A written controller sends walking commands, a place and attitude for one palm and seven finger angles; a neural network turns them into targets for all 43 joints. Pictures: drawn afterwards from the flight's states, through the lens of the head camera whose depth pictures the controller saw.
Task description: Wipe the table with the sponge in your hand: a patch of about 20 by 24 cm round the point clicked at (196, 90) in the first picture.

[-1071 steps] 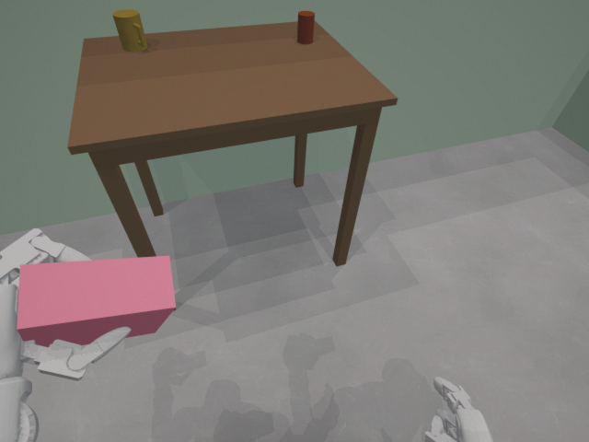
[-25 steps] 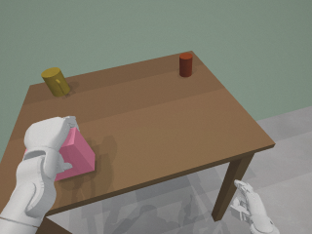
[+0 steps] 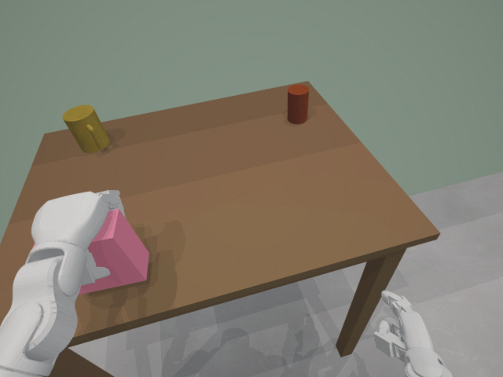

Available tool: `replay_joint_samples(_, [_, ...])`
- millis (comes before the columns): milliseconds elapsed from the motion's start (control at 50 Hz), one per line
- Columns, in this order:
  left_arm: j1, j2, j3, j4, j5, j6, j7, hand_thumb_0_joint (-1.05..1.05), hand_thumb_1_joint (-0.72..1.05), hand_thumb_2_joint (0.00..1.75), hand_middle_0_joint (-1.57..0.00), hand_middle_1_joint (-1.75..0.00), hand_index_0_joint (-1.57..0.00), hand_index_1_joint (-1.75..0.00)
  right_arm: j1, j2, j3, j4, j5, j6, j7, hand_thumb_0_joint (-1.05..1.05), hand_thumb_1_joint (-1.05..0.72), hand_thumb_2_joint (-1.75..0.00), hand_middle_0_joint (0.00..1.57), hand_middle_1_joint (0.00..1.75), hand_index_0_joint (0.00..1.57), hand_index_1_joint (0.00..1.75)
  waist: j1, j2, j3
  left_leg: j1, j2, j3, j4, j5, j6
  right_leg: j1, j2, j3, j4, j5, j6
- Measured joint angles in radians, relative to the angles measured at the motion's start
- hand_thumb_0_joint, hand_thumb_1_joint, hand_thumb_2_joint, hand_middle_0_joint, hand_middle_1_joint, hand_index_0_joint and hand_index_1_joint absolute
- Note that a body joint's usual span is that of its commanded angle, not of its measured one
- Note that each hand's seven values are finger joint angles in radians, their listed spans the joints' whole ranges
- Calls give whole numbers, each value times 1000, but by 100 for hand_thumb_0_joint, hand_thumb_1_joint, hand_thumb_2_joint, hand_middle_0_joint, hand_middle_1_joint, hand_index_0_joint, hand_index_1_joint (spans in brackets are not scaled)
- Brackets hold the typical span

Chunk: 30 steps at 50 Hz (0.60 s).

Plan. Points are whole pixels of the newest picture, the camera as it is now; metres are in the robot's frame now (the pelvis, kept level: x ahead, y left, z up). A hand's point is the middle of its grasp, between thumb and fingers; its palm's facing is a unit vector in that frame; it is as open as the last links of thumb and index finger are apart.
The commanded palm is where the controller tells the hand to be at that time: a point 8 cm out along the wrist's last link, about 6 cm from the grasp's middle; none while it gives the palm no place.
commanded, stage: move the sponge above the wiping area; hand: left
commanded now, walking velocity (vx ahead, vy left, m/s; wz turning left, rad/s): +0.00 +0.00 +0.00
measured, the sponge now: (103, 260) +0.24 +0.30 +0.07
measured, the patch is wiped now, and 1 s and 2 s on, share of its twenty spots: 0.00 0.00 0.00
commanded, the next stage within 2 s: lower the sponge onto the table in 1.60 s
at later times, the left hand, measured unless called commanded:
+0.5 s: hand (84, 236) +0.24 +0.30 +0.13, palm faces +0.09 -0.04 -0.99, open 9.6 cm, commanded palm +0.21 +0.30 +0.21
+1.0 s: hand (72, 222) +0.24 +0.31 +0.15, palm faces +0.18 -0.03 -0.98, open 9.6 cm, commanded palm +0.21 +0.30 +0.21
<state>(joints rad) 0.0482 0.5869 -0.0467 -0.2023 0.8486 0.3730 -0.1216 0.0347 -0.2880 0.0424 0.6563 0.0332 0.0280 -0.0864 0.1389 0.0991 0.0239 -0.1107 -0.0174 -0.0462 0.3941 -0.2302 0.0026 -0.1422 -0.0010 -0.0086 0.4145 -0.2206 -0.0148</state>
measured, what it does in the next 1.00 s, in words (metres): stands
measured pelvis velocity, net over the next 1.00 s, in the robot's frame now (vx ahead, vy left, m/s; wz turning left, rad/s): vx -0.01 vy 0.00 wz -0.02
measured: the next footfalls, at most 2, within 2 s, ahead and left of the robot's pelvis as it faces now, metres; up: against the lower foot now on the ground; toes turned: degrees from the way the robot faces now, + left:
none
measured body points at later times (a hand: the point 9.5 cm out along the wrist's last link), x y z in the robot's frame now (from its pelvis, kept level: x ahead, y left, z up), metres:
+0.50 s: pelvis +0.00 +0.00 +0.00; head -0.02 -0.03 +0.45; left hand +0.23 +0.29 +0.19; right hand +0.24 -0.19 -0.08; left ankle -0.01 +0.12 -0.74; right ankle +0.01 -0.11 -0.74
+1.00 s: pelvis -0.01 +0.00 +0.00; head -0.03 -0.03 +0.45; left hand +0.23 +0.30 +0.21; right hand +0.23 -0.19 -0.08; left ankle -0.01 +0.12 -0.74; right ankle +0.01 -0.11 -0.74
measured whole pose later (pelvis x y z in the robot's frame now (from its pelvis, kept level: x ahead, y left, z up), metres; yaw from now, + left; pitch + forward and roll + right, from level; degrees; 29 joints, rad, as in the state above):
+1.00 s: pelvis -0.01 +0.00 +0.00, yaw -1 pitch -4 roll +0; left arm 0.00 0.60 -0.01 -0.18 0.85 0.38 -0.02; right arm 0.03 -0.25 0.05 0.68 0.04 0.04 -0.06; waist 0.15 0.09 0.01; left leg -0.09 -0.01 -0.03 0.38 -0.21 0.00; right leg -0.12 0.00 0.01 0.39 -0.19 -0.01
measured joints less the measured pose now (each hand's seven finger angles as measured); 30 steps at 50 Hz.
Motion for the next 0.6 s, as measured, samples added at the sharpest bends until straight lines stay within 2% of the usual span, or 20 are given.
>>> replay_joint_samples(60, [-21,16,14,5,9,-40,46,-1,-46,106,-78,-137,-79,-137,8,16,1,9,-3,-7,0,1,-91,-90,20,30,20,30,4,-8,-4,12,6,2,-4,-2,-4,15,6,2,-12,4,-3])
replay_joint_samples(100, [-45,22,34,25,5,-33,72,-1,-46,106,-78,-137,-79,-137,6,23,2,18,1,-3,7,1,-91,-90,20,30,20,30,3,-8,-8,18,8,4,-9,-1,-5,20,8,4,-19,7,-4])
replay_joint_samples(140, [-70,25,57,55,-3,-2,85,-1,-46,106,-78,-137,-79,-137,0,26,5,25,5,2,15,1,-91,-90,20,30,20,30,-1,-3,-13,18,9,8,-12,1,-5,18,9,8,-21,10,-3])
replay_joint_samples(220, [-80,19,88,80,-21,87,59,-1,-46,106,-78,-137,-79,-137,-10,17,8,22,14,17,28,1,-91,-90,20,30,20,30,-15,12,-24,6,4,11,-15,6,-1,3,4,12,-19,13,2])
replay_joint_samples(280, [-30,2,76,35,-28,115,13,-1,-46,106,-78,-138,-78,-138,-7,4,3,3,15,20,34,1,-91,-90,20,30,20,30,-23,24,-29,-7,-3,11,-9,6,5,-10,-3,12,-10,10,8])
replay_joint_samples(320, [18,-9,54,-11,-26,107,-14,-1,-46,106,-78,-138,-78,-138,-6,-4,2,-6,13,20,34,1,-91,-90,20,30,20,30,-22,28,-29,-12,-7,14,-3,4,8,-17,-7,14,-1,6,11])
replay_joint_samples(380, [59,-19,10,-54,-19,55,-26,-1,-46,106,-78,-138,-78,-138,5,-6,-2,-14,4,16,25,1,-91,-90,20,30,20,30,-13,21,-22,-10,-11,10,3,1,11,-13,-11,11,7,1,13])
replay_joint_samples(480, [20,6,-5,-34,11,-28,45,-1,-46,106,-78,-137,-79,-137,14,17,0,3,-4,5,11,1,-91,-90,20,30,20,30,14,-6,-6,10,-3,6,0,2,5,12,-3,7,-6,7,4])
replay_joint_samples(540, [-34,18,30,10,8,-13,88,-1,-46,106,-78,-137,-79,-137,5,30,5,20,2,4,14,1,-91,-90,20,30,20,30,17,-12,-5,19,3,9,-8,7,1,22,3,10,-21,17,0])
replay_joint_samples(600, [-79,21,67,58,-7,40,96,-1,-46,106,-78,-137,-79,-137,-10,33,11,31,9,10,21,1,-91,-90,20,30,20,30,7,-8,-11,18,3,9,-15,13,0,21,3,10,-29,24,2])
